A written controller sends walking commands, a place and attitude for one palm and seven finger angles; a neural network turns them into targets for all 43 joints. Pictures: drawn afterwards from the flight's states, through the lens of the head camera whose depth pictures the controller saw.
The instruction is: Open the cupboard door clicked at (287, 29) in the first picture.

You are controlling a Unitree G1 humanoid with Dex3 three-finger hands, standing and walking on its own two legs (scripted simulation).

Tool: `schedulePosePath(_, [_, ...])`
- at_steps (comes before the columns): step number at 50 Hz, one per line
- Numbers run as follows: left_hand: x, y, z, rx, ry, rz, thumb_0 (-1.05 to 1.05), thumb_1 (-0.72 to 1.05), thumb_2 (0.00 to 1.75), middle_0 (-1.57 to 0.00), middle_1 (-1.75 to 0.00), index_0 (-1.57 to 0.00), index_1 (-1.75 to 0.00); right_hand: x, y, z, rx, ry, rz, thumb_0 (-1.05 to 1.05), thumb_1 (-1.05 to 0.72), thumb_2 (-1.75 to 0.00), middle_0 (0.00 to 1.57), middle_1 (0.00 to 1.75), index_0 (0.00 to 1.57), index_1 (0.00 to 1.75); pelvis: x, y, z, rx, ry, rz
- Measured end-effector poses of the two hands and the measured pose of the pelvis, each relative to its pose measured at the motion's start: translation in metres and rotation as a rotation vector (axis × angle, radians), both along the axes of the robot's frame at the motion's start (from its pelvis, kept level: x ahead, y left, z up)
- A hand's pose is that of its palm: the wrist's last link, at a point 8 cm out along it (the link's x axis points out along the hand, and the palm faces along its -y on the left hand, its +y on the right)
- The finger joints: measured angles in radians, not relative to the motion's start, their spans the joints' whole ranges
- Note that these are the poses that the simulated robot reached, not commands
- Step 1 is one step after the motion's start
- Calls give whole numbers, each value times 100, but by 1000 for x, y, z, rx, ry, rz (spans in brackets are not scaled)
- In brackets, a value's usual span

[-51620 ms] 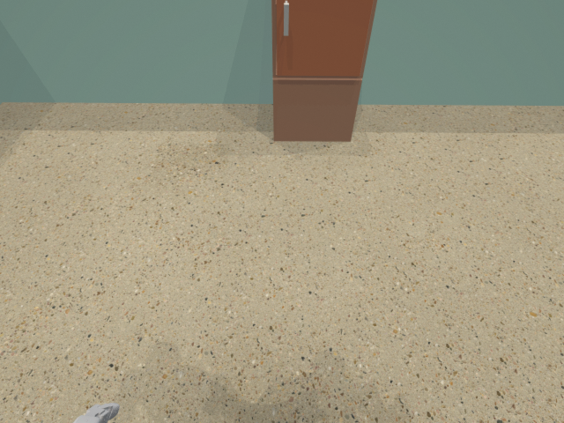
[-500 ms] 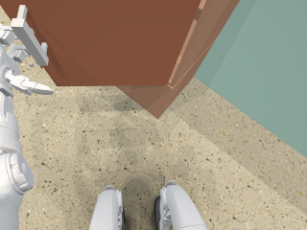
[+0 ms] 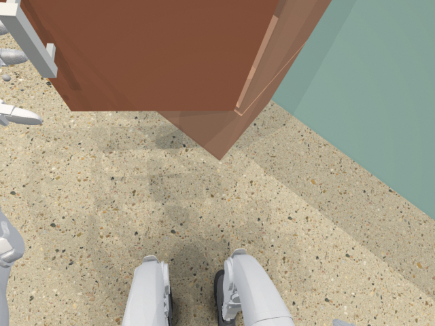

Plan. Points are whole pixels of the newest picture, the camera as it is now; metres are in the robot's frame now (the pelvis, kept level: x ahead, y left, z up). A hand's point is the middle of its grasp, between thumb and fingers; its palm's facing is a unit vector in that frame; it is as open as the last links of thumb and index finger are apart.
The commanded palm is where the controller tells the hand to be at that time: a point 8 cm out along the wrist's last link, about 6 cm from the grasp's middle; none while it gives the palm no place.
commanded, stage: move the hooked fingers beside the handle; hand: left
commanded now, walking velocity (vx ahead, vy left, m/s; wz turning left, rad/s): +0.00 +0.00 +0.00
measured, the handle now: (33, 34) +0.57 +0.27 +0.06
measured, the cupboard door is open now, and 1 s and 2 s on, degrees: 43 43 43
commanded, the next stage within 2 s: slide the fingers in behind the handle in 1.46 s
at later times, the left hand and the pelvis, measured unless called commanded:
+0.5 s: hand out of the picture +0.50 +0.31 +0.05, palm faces +0.07 -1.00 -0.04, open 14.0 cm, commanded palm +0.49 +0.34 +0.05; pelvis +0.00 +0.00 +0.00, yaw +0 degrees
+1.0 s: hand out of the picture +0.49 +0.31 +0.06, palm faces +0.05 -1.00 -0.04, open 14.0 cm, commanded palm +0.49 +0.34 +0.05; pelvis +0.00 +0.00 +0.00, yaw +0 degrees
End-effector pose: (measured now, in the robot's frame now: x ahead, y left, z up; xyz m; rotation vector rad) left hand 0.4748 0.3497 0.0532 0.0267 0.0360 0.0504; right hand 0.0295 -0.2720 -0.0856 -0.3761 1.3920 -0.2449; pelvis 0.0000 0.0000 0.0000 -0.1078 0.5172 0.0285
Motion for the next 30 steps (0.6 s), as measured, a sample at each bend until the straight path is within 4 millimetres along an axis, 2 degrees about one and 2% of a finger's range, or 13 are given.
schedulePosePath(6, [0, 3, -5, -14, 38, -4, -1, -50, 30, -30, -120, -30, -120, 0, 2, 1, -5, -10, 8, 0, -91, -90, 20, 30, 20, 30, -2, 2, 0, -4, 1, 1])
schedulePosePath(13, [2, 6, 4, 9, -12, 0, -1, -50, 30, -30, -120, -30, -120, -1, 6, 1, 0, -9, 4, 0, -91, -90, 20, 30, 20, 30, -2, 4, 0, -7, 1, 1])
schedulePosePath(21, [2, 10, -2, -3, 45, 2, -1, -50, 30, -30, -120, -30, -120, -4, 10, 1, 8, -7, 3, 0, -90, -90, 20, 30, 21, 30, -1, 5, 1, -5, 4, -3])
schedulePosePath(30, [0, 20, 6, 12, 5, 10, -1, -50, 30, -30, -120, -30, -120, -4, 8, 2, 5, 6, -2, 0, -90, -90, 20, 30, 21, 30, 1, 4, 0, -7, 6, -4])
